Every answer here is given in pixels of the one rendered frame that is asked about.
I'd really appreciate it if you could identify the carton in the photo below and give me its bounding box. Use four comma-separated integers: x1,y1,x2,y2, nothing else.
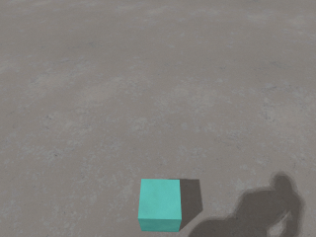
137,179,182,232

